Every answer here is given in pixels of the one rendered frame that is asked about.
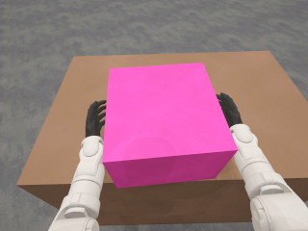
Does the robot left forearm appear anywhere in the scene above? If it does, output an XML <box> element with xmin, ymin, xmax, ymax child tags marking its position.
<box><xmin>48</xmin><ymin>136</ymin><xmax>105</xmax><ymax>231</ymax></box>

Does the right robot hand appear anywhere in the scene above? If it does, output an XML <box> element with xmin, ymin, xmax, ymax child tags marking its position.
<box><xmin>216</xmin><ymin>92</ymin><xmax>243</xmax><ymax>128</ymax></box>

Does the robot right forearm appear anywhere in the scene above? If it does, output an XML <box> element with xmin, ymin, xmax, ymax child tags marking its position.
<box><xmin>230</xmin><ymin>123</ymin><xmax>308</xmax><ymax>212</ymax></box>

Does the carton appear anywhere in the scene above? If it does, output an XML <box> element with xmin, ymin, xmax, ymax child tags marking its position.
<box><xmin>102</xmin><ymin>63</ymin><xmax>238</xmax><ymax>189</ymax></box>

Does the robot left upper arm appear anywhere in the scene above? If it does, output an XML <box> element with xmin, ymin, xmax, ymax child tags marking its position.
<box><xmin>49</xmin><ymin>217</ymin><xmax>100</xmax><ymax>231</ymax></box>

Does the robot right upper arm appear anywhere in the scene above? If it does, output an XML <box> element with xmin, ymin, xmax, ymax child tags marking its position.
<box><xmin>250</xmin><ymin>192</ymin><xmax>308</xmax><ymax>231</ymax></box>

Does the pedestal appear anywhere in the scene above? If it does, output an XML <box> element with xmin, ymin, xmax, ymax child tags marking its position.
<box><xmin>16</xmin><ymin>51</ymin><xmax>308</xmax><ymax>226</ymax></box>

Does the left robot hand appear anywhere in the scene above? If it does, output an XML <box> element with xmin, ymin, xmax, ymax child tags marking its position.
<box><xmin>85</xmin><ymin>100</ymin><xmax>107</xmax><ymax>138</ymax></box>

